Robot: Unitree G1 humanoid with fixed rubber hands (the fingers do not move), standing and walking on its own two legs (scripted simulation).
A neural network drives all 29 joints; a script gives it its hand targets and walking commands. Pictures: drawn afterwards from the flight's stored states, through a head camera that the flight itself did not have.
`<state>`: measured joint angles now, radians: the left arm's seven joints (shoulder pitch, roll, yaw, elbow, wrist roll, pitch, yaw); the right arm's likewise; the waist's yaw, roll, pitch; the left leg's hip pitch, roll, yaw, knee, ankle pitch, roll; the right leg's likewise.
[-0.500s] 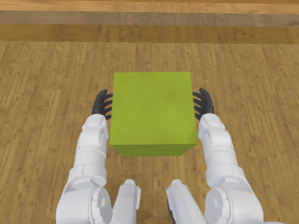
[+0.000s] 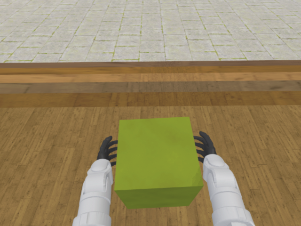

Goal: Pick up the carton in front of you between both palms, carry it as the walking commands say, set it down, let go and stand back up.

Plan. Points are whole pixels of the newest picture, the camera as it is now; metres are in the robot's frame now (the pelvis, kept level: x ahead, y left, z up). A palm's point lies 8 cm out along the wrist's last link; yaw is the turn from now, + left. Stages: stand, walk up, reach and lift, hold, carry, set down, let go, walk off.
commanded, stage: reach and lift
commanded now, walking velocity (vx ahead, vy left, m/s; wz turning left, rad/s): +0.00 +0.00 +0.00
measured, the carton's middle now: (156, 166) +0.32 +0.00 -0.08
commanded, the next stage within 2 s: hold in 1.12 s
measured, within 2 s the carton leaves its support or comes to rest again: neither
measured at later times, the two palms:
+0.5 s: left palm (100, 161) +0.28 +0.15 +0.04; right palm (214, 156) +0.29 -0.15 +0.04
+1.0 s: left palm (100, 157) +0.29 +0.15 +0.05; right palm (215, 152) +0.29 -0.15 +0.05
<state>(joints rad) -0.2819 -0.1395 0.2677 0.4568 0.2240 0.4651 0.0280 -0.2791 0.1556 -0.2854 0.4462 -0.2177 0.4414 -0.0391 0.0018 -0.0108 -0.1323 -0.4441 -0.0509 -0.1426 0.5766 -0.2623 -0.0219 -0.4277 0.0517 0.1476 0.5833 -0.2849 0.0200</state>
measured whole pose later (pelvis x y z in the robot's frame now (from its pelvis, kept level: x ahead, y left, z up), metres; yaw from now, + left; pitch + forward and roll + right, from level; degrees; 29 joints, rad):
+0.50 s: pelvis -0.02 +0.00 +0.01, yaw +0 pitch -3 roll +0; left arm -0.34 -0.16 0.30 0.40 0.30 0.63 0.00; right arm -0.34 0.17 -0.32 0.40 -0.31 0.60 0.01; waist 0.00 -0.01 0.00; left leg -0.20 -0.04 -0.14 0.46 -0.21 -0.02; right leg -0.18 0.04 0.15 0.47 -0.23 0.02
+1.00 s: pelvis +0.00 +0.00 +0.02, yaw +0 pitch -4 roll +0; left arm -0.26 -0.15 0.23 0.30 0.28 0.69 0.01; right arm -0.27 0.15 -0.24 0.31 -0.29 0.67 0.00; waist 0.00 -0.01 -0.01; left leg -0.10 -0.03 -0.13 0.37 -0.19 -0.02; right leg -0.09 0.03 0.14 0.38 -0.21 0.01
